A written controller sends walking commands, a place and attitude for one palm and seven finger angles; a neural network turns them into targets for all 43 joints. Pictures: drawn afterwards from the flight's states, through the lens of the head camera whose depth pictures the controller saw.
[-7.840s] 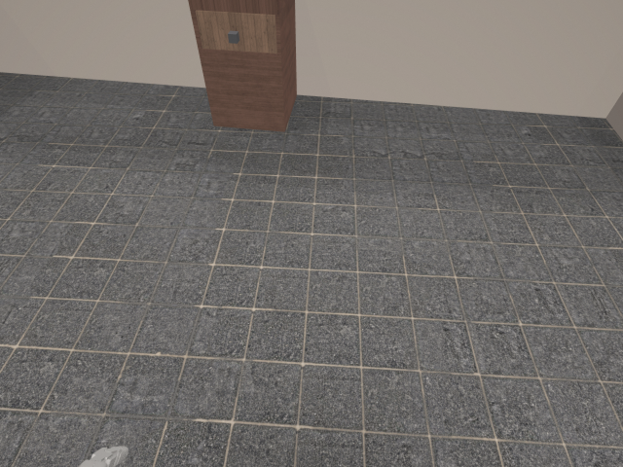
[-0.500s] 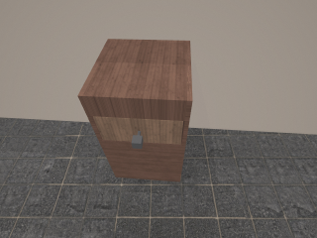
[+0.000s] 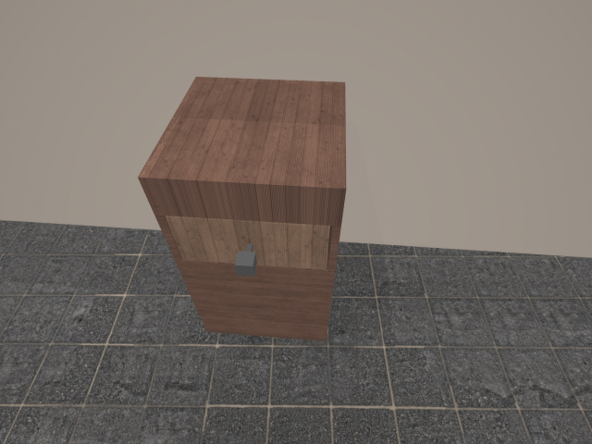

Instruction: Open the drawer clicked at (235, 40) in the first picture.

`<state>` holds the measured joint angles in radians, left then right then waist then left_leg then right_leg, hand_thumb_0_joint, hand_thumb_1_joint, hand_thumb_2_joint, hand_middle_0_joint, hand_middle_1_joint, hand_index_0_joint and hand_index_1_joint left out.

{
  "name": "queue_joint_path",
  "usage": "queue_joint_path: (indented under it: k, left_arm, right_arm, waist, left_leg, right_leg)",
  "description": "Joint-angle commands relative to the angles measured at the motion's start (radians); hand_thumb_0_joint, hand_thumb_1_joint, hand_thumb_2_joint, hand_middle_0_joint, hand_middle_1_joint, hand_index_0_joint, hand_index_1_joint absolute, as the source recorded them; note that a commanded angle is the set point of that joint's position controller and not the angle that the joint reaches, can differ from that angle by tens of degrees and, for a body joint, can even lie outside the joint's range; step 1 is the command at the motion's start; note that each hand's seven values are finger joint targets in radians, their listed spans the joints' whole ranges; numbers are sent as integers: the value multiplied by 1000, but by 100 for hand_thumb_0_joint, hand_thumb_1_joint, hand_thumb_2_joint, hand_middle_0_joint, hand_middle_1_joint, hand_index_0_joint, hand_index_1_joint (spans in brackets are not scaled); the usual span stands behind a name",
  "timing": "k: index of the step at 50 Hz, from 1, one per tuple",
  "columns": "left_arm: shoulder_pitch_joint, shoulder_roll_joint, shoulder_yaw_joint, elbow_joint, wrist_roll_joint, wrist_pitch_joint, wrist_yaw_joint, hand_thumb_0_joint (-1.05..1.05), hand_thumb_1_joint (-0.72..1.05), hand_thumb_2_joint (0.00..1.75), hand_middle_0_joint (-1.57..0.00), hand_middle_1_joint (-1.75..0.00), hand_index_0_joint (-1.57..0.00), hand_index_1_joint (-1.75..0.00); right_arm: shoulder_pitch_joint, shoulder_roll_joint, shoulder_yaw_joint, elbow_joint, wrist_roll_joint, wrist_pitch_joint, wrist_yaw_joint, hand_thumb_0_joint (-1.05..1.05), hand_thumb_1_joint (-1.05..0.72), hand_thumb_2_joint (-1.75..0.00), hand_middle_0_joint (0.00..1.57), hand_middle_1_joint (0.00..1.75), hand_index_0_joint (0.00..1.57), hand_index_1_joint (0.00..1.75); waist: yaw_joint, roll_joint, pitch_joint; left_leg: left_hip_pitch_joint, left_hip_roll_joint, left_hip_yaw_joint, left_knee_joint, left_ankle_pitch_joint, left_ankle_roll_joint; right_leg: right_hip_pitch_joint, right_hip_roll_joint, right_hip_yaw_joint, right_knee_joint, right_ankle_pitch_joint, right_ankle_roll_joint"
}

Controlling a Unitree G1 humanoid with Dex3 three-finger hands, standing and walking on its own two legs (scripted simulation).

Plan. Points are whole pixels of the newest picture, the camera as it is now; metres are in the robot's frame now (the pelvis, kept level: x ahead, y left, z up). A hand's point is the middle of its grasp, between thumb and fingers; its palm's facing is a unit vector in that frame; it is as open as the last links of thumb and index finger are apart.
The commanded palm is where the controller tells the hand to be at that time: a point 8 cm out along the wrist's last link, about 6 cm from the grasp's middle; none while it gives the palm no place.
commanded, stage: look again from close up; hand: left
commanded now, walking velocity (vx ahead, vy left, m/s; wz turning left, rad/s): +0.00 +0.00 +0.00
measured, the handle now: (247, 257) +0.57 +0.15 -0.23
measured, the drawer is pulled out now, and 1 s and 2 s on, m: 0.00 0.00 0.00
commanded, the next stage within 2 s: raise the hand with hooked fingers in 0.60 s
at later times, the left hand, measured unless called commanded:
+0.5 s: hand out of the picture +0.03 +0.20 -0.18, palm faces +0.02 -0.98 -0.22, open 7.3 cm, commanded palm none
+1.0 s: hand (162, 369) +0.22 +0.20 -0.04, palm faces -0.03 -0.41 -0.91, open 7.9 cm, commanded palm +0.15 +0.23 -0.04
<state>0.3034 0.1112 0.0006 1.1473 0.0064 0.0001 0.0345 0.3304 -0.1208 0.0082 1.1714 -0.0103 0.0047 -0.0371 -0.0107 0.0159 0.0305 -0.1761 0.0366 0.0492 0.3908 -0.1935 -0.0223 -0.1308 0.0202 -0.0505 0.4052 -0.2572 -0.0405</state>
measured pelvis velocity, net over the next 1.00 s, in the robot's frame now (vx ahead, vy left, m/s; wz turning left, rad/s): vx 0.00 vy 0.01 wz -0.05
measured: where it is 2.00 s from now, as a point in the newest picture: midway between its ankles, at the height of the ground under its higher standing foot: outside the picture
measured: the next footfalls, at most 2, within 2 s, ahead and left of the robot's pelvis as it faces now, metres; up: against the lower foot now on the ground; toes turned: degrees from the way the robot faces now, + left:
none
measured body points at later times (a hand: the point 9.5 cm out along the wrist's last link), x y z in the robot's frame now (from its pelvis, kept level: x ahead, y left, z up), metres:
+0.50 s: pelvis +0.02 +0.02 -0.01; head +0.02 +0.01 +0.44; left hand +0.03 +0.25 -0.16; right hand +0.01 -0.19 -0.17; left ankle +0.01 +0.13 -0.74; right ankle -0.02 -0.09 -0.74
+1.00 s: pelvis +0.00 +0.01 -0.03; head +0.02 -0.03 +0.42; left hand +0.22 +0.22 +0.01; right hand +0.18 -0.24 -0.12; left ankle +0.01 +0.13 -0.74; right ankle -0.02 -0.09 -0.74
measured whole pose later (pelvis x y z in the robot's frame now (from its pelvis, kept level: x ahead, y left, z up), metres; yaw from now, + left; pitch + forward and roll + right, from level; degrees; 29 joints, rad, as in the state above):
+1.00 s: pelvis +0.00 +0.01 -0.03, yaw -3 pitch +8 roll +2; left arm 0.35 0.27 -0.07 0.06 0.74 0.03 0.34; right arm 0.13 -0.25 -0.04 0.65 -0.04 -0.10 -0.02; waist 0.01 0.05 -0.13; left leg -0.48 0.02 0.09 0.68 -0.34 0.00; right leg -0.49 -0.01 0.01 0.76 -0.41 -0.03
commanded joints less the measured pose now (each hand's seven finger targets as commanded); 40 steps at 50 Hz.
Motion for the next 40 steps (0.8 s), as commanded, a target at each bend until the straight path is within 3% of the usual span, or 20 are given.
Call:
queue_joint_path:
  k: [1, 3, 4, 5, 6, 7, 8, 9, 13, 16, 29, 34, 35, 36, 37, 38, 39, 40]
  left_arm:
    - [63, 90, 14, -21, -3, -14, 8, 0, 90, 90, -20, -30, -20, -30]
    - [72, 90, 13, -18, -3, -15, 9, 0, 90, 90, -20, -30, -20, -30]
    - [136, 124, 8, -6, 20, -57, 44, 0, 90, 90, -20, -30, -20, -30]
    - [105, 169, 19, -55, 14, -64, 38, 0, 90, 90, -20, -30, -20, -30]
    - [67, 151, 15, -71, 12, -63, 28, 0, 90, 90, -20, -30, -20, -30]
    - [50, 147, 14, -75, 12, -63, 26, 0, 90, 90, -20, -30, -20, -30]
    - [48, 137, 13, -85, 9, -65, 24, 0, 90, 90, -20, -30, -20, -30]
    - [54, 120, 13, -87, 6, -63, 23, 0, 90, 90, -20, -30, -20, -30]
    - [64, 104, 5, -85, 6, -42, 14, 0, 90, 90, -20, -30, -20, -30]
    - [76, 104, 3, -84, 5, -35, 11, 0, 90, 90, -20, -30, -20, -30]
    - [60, 130, 10, -85, 4, -22, 5, 0, 90, 90, -20, -30, -20, -30]
    - [63, 127, 11, -76, 5, -22, 4, 0, 90, 90, -20, -30, -20, -30]
    - [128, 158, 12, -51, 17, -44, 43, 0, 90, 90, -20, -30, -20, -30]
    - [-643, 464, 0, -1592, 142, -205, 54, 0, 88, 89, -20, -32, -20, -32]
    - [-192, 402, 40, -1302, 169, -120, 126, 0, 85, 88, -20, -33, -20, -33]
    - [-129, 299, 19, -1245, 113, -51, 181, 0, 83, 87, -21, -34, -21, -34]
    - [154, 66, -117, -1035, 144, 58, 188, 0, 81, 86, -21, -36, -21, -36]
    - [-17, 96, -138, -1260, 182, 47, 188, 0, 78, 85, -21, -37, -21, -37]
  right_arm:
    - [60, -74, -16, -25, 0, -11, -3, 0, -90, -90, 20, 30, 20, 30]
    - [56, -78, -16, -24, 1, -11, -4, 0, -90, -90, 20, 30, 20, 30]
    - [-73, -104, -13, -98, 4, -38, 13, 0, -90, -90, 20, 30, 20, 30]
    - [2, -55, -16, -135, 1, -26, 16, 0, -90, -90, 20, 30, 20, 30]
    - [27, -57, -22, -120, -2, -23, 16, 0, -90, -90, 20, 30, 20, 30]
    - [52, -50, -19, -110, -2, -26, 19, 0, -90, -90, 20, 30, 20, 30]
    - [82, -54, -12, -112, -5, -28, 22, 0, -90, -90, 20, 30, 20, 30]
    - [87, -64, -11, -117, -5, -33, 20, 0, -90, -90, 20, 30, 20, 30]
    - [58, -88, -7, -128, -3, -35, 12, 0, -90, -90, 20, 30, 20, 30]
    - [51, -107, -4, -132, -3, -35, 10, 0, -90, -90, 20, 30, 20, 30]
    - [33, -136, 0, -105, -4, -38, 5, 0, -90, -90, 20, 30, 20, 30]
    - [26, -130, 1, -93, -2, -37, 3, 0, -90, -90, 20, 30, 20, 30]
    - [-87, -159, -13, -163, 10, -39, 12, 0, -90, -90, 20, 30, 20, 30]
    - [-68, -304, -29, -497, 52, -193, -26, 0, -90, -90, 20, 30, 20, 30]
    - [-126, -217, -18, -433, 38, -294, -70, 0, -90, -90, 20, 30, 20, 30]
    - [-112, -207, -44, -363, 41, -320, -74, 0, -90, -90, 20, 30, 20, 30]
    - [-125, -157, -39, -365, 67, -324, -74, 0, -90, -90, 20, 30, 20, 30]
    - [-165, -194, -42, -460, 57, -328, -55, 0, -90, -90, 20, 30, 20, 30]
  waist:
    - [6, -41, 73]
    - [8, -28, 70]
    - [56, -75, 73]
    - [-12, -83, -14]
    - [-23, -6, -22]
    - [-36, -20, -29]
    - [-37, 13, -53]
    - [-31, -1, -45]
    - [-5, 17, 67]
    - [4, -26, 88]
    - [15, -6, 20]
    - [16, -7, 31]
    - [56, -99, 91]
    - [-47, 213, -422]
    - [31, 372, -396]
    - [7, 268, -301]
    - [-7, 163, -170]
    - [4, 93, -97]
  left_leg:
    - [5, 63, -68, -55, 37, 31]
    - [12, 65, -66, -49, 46, 31]
    - [-116, 61, -25, 195, 47, 2]
    - [-110, 26, -52, 206, -149, 20]
    - [-77, 24, -38, 186, -143, 24]
    - [-53, 27, -32, 145, -80, 18]
    - [-27, 28, -48, 123, -13, 29]
    - [-37, 43, -70, 108, 46, 42]
    - [-102, 61, -95, 51, 53, 58]
    - [-107, 60, -101, 30, 48, 62]
    - [-34, 65, -94, 17, 162, 71]
    - [-32, 64, -89, 16, 160, 70]
    - [-115, 69, -61, 214, 195, 34]
    - [178, -29, -34, 68, 389, 75]
    - [299, 22, -59, 52, 586, 60]
    - [167, 35, -60, 59, 503, 16]
    - [71, 39, -74, 36, 408, 38]
    - [-7, 26, -93, 62, 314, 38]
  right_leg:
    - [-100, -120, 121, -124, 24, 6]
    - [-101, -120, 118, -122, 35, 6]
    - [-64, -198, 188, -77, 577, 45]
    - [-29, -250, 213, -72, 486, -6]
    - [-64, -235, 186, -74, 330, -42]
    - [-94, -204, 163, -69, 206, -54]
    - [-91, -168, 135, -30, 169, -49]
    - [-89, -139, 120, -4, 164, -39]
    - [-112, -103, 98, 10, 70, -21]
    - [-109, -97, 97, 10, 51, -14]
    - [-41, -107, 76, 28, 140, 2]
    - [-44, -111, 77, 21, 153, 1]
    - [-95, -171, 154, -25, 538, 24]
    - [-60, -59, 147, 111, 504, -15]
    - [-136, -31, 41, 195, 193, -19]
    - [-205, -23, -11, 212, 12, 3]
    - [-264, -23, -28, 222, -38, 16]
    - [-260, -36, -23, 181, 18, 14]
